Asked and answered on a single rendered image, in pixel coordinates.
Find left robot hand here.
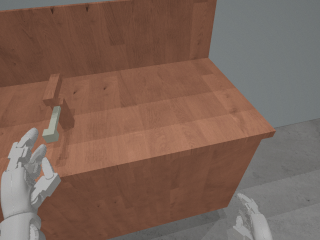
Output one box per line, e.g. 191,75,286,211
0,127,61,220

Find counter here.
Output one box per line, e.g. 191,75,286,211
0,0,276,240

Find right robot hand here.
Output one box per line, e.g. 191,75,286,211
233,193,273,240

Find robot left forearm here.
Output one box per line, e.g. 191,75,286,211
0,211,46,240

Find tap lever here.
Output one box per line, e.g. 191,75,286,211
42,106,61,143

